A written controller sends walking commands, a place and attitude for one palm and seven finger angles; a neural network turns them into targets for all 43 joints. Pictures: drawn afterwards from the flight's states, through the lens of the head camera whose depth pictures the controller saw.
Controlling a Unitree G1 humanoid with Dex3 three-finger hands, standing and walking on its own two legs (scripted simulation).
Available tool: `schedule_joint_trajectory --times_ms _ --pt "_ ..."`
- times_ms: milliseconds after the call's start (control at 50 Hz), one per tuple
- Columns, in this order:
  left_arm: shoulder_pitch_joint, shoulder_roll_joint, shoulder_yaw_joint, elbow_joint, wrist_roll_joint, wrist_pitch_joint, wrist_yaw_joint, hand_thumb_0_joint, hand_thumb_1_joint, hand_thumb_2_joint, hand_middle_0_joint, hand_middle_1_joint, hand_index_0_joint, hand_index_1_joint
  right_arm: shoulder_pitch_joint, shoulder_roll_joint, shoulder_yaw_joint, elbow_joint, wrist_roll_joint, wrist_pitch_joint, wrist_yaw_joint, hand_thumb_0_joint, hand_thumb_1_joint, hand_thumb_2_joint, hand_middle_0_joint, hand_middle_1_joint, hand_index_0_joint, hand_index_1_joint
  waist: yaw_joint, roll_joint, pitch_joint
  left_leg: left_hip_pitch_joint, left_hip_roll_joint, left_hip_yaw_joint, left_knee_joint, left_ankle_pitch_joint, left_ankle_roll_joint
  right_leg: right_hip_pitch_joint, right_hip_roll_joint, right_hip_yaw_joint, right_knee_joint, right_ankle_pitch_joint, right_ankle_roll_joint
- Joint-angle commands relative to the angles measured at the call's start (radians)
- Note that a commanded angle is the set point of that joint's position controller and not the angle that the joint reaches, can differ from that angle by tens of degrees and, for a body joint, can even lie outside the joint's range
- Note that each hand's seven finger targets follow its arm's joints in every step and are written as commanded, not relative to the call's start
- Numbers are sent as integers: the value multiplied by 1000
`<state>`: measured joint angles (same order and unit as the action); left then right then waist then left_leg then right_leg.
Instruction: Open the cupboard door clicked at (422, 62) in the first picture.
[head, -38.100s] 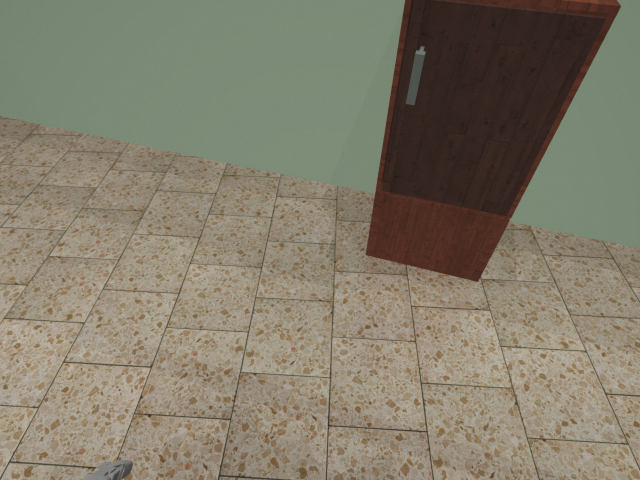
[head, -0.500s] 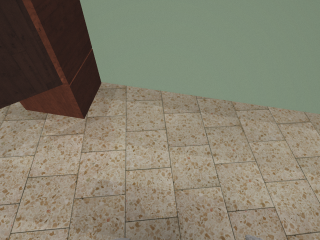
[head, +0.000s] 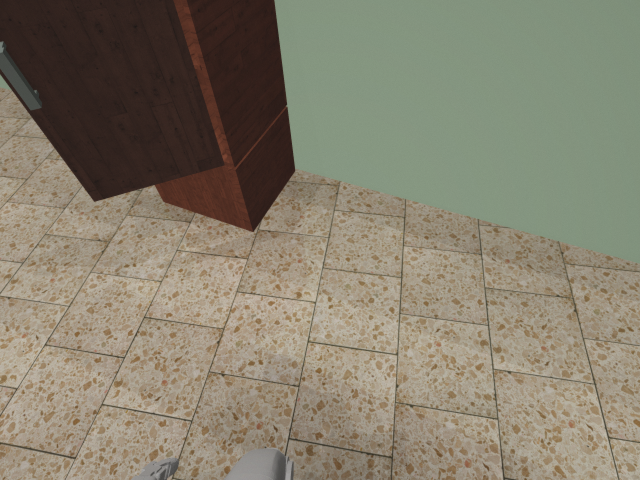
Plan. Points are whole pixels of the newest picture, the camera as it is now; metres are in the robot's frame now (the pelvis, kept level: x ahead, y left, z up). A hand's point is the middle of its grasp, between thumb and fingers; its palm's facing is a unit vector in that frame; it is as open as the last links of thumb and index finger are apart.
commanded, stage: turn to face it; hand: left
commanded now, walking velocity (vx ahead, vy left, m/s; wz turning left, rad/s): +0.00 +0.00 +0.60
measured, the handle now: (18, 75) +0.89 +0.71 +0.03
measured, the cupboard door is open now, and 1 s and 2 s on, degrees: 45 45 45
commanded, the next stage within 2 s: take the last steps up to it in 0.64 s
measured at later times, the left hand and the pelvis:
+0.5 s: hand out of the picture +0.02 +0.25 -0.17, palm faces +0.28 -0.93 -0.25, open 7.4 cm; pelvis +0.00 +0.02 +0.00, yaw +14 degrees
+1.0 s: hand out of the picture -0.06 +0.20 -0.17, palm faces +0.46 -0.86 -0.20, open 7.3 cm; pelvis +0.01 +0.02 +0.00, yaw +24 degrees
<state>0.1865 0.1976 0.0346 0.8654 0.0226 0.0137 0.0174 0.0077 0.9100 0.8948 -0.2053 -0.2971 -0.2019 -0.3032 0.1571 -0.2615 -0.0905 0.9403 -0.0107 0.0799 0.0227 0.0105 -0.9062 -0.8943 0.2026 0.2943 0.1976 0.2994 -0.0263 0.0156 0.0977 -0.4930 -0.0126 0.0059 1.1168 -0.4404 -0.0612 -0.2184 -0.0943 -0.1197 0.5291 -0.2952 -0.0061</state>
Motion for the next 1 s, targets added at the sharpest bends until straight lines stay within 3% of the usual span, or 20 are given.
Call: schedule_joint_trajectory --times_ms 0,100,160,180,200,220,240,260,320,500,560,580,600,620,640,680,720,880,940,980 --pt "37 199 56 -56 2 -22 16 0 900 900 -200 -300 -200 -300 -84 -35 2 -103 0 -21 14 0 -900 -900 200 300 200 300 45 -198 -88 -17 38 48 -134 8 -14 120 -237 83 -183 435 -97" --pt "96 236 72 -23 8 -19 10 0 900 900 -200 -300 -200 -300 -102 -24 14 -118 4 -40 11 0 -900 -900 200 300 200 300 75 -223 -131 78 19 102 -394 -17 5 188 -275 67 -90 558 -104" --pt "64 234 76 -22 -6 -13 2 0 900 900 -200 -300 -200 -300 -6 -60 8 -94 0 -51 5 0 -900 -900 200 300 200 300 13 -171 -156 297 14 98 -635 211 30 61 -246 -9 42 453 -24" --pt "55 199 70 -35 -12 -8 -2 0 900 900 -200 -300 -200 -300 51 -129 -8 -84 -4 -59 1 0 -900 -900 200 300 200 300 -21 10 -195 450 130 -56 -714 369 76 -84 -186 -55 210 270 32" --pt "19 120 47 -77 -18 0 -8 0 900 900 -200 -300 -200 -300 125 -243 -38 -76 -12 -62 -10 0 -900 -900 200 300 200 300 -66 304 -200 535 400 -415 -765 719 225 -346 -42 -63 437 -333 105" --pt "-43 137 43 -94 -8 13 0 0 900 900 -200 -300 -200 -300 170 -262 -36 -51 -11 -55 -22 0 -900 -900 200 300 200 300 -78 227 -206 495 445 -408 -747 797 304 -359 -36 69 550 -376 83" --pt "-50 145 46 -91 -5 17 0 0 900 900 -200 -300 -200 -300 140 -235 -27 -60 -14 -58 -28 0 -900 -900 200 300 200 300 -59 158 -187 449 410 -363 -764 659 306 -360 -43 96 596 -317 72" --pt "-56 130 52 -69 -3 20 0 0 900 900 -200 -300 -200 -300 89 -205 -22 -72 -16 -62 -38 0 -900 -900 200 300 200 300 -41 223 -169 405 341 -329 -769 600 276 -369 -37 110 613 -253 74" --pt "0 129 51 -20 -3 26 -11 0 900 900 -200 -300 -200 -300 8 -148 3 -90 -13 -71 -47 0 -900 -900 200 300 200 300 13 135 -137 347 263 -226 -778 578 227 -325 -14 121 603 -127 80" --pt "-9 99 34 -12 -9 20 -8 0 900 900 -200 -300 -200 -300 35 -139 2 -60 -18 -64 -42 0 -900 -900 200 300 200 300 7 153 -138 310 234 -252 -778 488 230 -155 51 79 260 -146 70" --pt "68 103 36 19 -14 8 -2 0 900 900 -200 -300 -200 -300 6 -131 2 -59 -10 -60 -40 0 -900 -900 200 300 200 300 48 107 -147 214 203 -252 -715 467 196 35 73 66 27 4 59" --pt "107 128 42 30 -11 -3 2 0 900 900 -200 -300 -200 -300 -2 -116 4 -61 -2 -62 -36 0 -900 -900 200 300 200 300 68 50 -153 150 158 -228 -658 401 154 140 48 92 -108 97 55" --pt "130 190 54 34 -1 -15 10 0 900 900 -200 -300 -200 -300 3 -57 10 -68 7 -61 -31 0 -900 -900 200 300 200 300 77 -135 -155 19 55 -126 -511 188 88 231 -129 281 -228 88 4" --pt "119 259 64 26 6 -17 11 0 900 900 -200 -300 -200 -300 -13 -25 18 -90 6 -56 -28 0 -900 -900 200 300 200 300 77 -327 -102 -41 -48 -20 -297 -106 38 147 -335 473 -294 148 -108" --pt "98 251 54 13 2 -18 11 0 900 900 -200 -300 -200 -300 -17 -62 7 -84 0 -45 -23 0 -900 -900 200 300 200 300 75 -245 -94 -14 -8 -63 -132 -146 45 33 -367 449 -299 128 -168" --pt "8 179 49 -3 0 -19 18 0 900 900 -200 -300 -200 -300 9 -52 -3 -44 -5 -31 -18 0 -900 -900 200 300 200 300 26 -249 -63 -41 17 -58 6 -43 36 23 -259 338 -274 195 -148" --pt "12 151 37 2 -5 -28 13 0 900 900 -200 -300 -200 -300 22 -34 6 -19 -3 -32 -15 0 -900 -900 200 300 200 300 19 -209 -58 -38 26 -39 16 16 19 51 -201 214 -230 366 -125" --pt "180 185 68 88 10 -56 -1 0 900 900 -200 -300 -200 -300 -91 -6 17 -42 -7 -62 9 0 -900 -900 200 300 200 300 108 -176 -48 -59 58 33 -291 -1 13 210 -290 258 -300 43 -144" --pt "162 202 74 102 12 -55 -9 0 900 900 -200 -300 -200 -300 -63 7 25 -37 -5 -80 13 0 -900 -900 200 300 200 300 89 -194 -54 79 43 70 -476 15 28 141 -283 210 -262 32 -127" --pt "115 198 74 108 6 -49 -16 0 900 900 -200 -300 -200 -300 48 6 26 0 -7 -92 7 0 -900 -900 200 300 200 300 31 -162 -69 320 -1 123 -657 143 37 -12 -214 124 -179 -54 -69"
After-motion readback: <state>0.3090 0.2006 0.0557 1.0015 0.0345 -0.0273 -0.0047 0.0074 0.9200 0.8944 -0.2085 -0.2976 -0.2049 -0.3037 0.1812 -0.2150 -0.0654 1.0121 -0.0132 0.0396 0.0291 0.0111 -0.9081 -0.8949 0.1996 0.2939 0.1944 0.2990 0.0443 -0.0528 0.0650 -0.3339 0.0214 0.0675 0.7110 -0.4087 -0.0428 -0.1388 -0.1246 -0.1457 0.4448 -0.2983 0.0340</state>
